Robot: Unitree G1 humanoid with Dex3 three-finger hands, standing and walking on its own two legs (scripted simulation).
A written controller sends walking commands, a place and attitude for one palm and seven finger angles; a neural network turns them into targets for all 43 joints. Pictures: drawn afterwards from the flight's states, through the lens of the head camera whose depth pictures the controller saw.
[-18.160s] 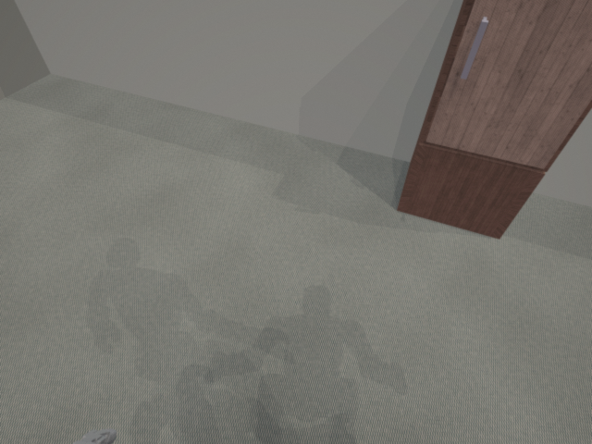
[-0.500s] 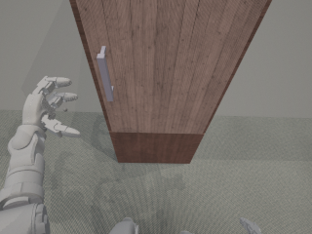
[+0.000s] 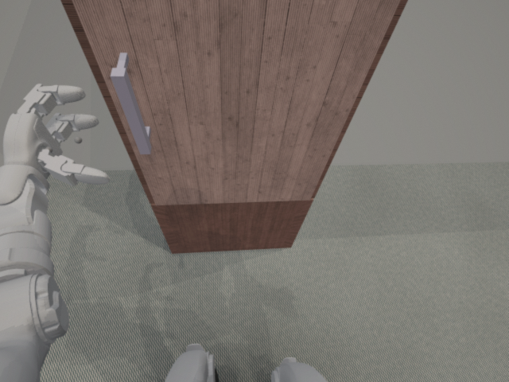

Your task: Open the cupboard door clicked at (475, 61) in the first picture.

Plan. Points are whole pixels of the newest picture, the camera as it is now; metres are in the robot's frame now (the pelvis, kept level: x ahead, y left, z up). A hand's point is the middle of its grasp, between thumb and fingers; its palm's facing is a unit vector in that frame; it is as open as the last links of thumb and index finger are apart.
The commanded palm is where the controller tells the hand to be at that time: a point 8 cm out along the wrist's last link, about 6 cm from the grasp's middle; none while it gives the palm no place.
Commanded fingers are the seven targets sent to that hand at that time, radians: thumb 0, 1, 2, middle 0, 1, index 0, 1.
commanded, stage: move the hooked fingers beside the handle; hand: left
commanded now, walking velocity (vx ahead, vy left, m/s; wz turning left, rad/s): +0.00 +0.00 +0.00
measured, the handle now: (135, 108) +0.53 +0.19 +0.09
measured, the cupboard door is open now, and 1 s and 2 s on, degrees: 0 0 0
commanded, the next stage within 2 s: slide the fingers in behind the handle in 0.98 s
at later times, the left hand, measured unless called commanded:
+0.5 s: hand (81, 129) +0.48 +0.26 +0.09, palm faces +0.07 -1.00 +0.00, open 14.0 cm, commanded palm +0.45 +0.30 +0.08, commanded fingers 0.00 -0.50 0.30 -0.30 -1.20 -0.30 -1.20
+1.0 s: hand (86, 131) +0.47 +0.25 +0.09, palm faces +0.06 -1.00 +0.00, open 14.0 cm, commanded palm +0.45 +0.30 +0.08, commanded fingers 0.00 -0.50 0.30 -0.30 -1.20 -0.30 -1.20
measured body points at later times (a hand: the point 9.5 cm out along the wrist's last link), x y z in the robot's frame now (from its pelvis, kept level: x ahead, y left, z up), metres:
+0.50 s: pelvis +0.02 +0.01 +0.00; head +0.12 +0.03 +0.44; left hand +0.47 +0.31 +0.09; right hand +0.03 -0.26 -0.11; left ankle +0.05 +0.09 -0.68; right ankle -0.01 -0.11 -0.68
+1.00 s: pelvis +0.01 +0.01 +0.00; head +0.10 +0.03 +0.44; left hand +0.47 +0.30 +0.09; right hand +0.05 -0.26 -0.11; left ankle +0.05 +0.10 -0.68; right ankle -0.01 -0.11 -0.68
